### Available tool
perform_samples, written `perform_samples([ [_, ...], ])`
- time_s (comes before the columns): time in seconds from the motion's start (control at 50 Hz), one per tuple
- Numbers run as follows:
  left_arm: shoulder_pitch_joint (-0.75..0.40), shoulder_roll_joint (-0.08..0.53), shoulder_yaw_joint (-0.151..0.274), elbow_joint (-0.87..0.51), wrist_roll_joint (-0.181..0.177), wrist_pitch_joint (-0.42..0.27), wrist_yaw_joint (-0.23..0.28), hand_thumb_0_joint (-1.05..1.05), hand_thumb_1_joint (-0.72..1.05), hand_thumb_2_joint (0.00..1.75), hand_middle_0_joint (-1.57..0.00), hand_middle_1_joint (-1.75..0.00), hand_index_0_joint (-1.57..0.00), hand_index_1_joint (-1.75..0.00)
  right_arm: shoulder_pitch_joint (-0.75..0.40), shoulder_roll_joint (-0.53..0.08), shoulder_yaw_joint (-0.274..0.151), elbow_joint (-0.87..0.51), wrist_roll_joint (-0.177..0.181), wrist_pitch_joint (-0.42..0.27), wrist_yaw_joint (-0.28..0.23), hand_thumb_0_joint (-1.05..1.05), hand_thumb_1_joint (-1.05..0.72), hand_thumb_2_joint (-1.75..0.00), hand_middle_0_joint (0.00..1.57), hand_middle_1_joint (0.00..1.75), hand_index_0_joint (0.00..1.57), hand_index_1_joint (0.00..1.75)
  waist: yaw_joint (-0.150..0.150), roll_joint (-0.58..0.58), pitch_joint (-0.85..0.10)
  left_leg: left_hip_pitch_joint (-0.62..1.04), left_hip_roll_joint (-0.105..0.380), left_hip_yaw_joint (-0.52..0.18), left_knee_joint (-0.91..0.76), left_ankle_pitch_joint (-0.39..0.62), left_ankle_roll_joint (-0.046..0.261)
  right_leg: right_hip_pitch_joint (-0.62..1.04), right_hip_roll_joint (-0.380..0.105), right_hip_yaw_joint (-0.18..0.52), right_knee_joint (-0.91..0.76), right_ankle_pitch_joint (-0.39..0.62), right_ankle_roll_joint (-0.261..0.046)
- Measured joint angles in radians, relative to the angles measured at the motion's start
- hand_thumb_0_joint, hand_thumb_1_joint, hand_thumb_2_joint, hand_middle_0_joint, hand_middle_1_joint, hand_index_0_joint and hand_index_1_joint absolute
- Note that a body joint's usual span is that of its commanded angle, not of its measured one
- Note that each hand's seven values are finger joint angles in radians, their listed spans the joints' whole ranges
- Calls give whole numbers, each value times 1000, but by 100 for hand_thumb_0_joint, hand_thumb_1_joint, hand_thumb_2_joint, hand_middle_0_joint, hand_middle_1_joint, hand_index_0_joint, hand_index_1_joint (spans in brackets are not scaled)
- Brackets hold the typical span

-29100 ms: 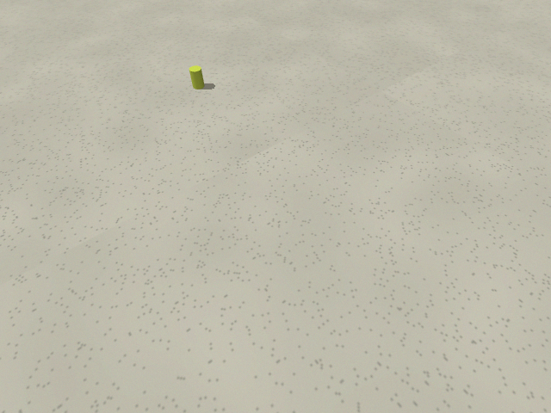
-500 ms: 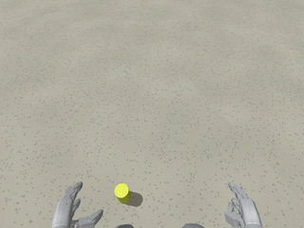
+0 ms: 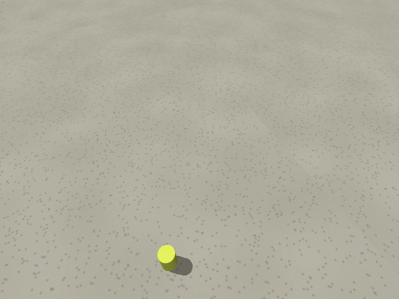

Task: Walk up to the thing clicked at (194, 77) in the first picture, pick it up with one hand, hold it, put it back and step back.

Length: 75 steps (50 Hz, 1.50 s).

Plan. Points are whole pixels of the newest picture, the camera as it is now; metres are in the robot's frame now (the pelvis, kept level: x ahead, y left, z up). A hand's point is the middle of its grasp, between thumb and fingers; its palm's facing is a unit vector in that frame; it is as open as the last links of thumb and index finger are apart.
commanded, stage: stand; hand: left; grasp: from the side
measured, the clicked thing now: (167, 258) +0.40 +0.18 -0.71
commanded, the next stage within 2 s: step back in 1.66 s
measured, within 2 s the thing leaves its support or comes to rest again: neither
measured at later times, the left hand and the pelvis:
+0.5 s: hand out of the picture +0.04 +0.25 -0.15, palm faces -0.01 -0.94 -0.35, open 7.4 cm; pelvis -0.01 +0.00 +0.01, yaw +0 degrees
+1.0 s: hand out of the picture +0.08 +0.24 -0.15, palm faces -0.02 -0.94 -0.34, open 7.4 cm; pelvis +0.01 +0.00 +0.01, yaw -1 degrees
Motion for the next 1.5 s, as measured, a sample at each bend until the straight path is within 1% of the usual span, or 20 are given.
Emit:
perform_samples([
  [0.1, -25, -2, -4, 58, -2, -3, -3, 0, 90, 90, -21, -30, -21, -30, -19, 7, 7, 39, 5, 1, 2, 1, -90, -90, 20, 30, 20, 30, 1, 4, 1, 38, -3, 0, -62, 37, 1, 38, -1, -1, -62, 36, 3],
  [0.24, -51, 3, -2, 105, -1, -7, -7, 0, 90, 90, -21, -30, -21, -30, -38, 4, 6, 74, 7, 1, 4, 1, -90, -90, 20, 30, 20, 30, 1, 8, -2, 56, -5, 0, -107, 67, 3, 58, -2, -2, -108, 68, 5],
  [0.54, -67, 12, 2, 145, -4, -9, -12, 0, 90, 90, -21, -30, -21, -30, -47, -19, 6, 106, 11, 0, 6, 1, -90, -90, 20, 30, 20, 30, -2, 8, 0, 58, -2, 2, -139, 84, 0, 56, 2, -1, -136, 83, 3],
  [0.84, -92, 4, -1, 146, -10, -12, -14, 0, 90, 90, -21, -30, -21, -30, -72, -22, 17, 112, 15, -6, 6, 1, -90, -90, 20, 30, 20, 30, -7, 9, 2, 81, 5, 6, -167, 82, -5, 76, 9, 3, -162, 82, 0],
  [1.06, -109, 6, 4, 137, -13, -13, -16, 0, 90, 90, -21, -30, -21, -30, -85, -28, 17, 109, 16, -8, 4, 1, -90, -90, 20, 30, 20, 30, -10, 6, -3, 94, 9, 9, -179, 76, -8, 89, 14, 6, -179, 80, -1],
  [1.5, -106, 13, 7, 129, -15, -9, -19, 0, 90, 90, -21, -30, -21, -30, -88, -31, 19, 106, 18, -10, 5, 1, -90, -90, 20, 30, 20, 30, -10, 4, -3, 110, 10, 13, -191, 71, -9, 101, 15, 9, -184, 73, -2],
])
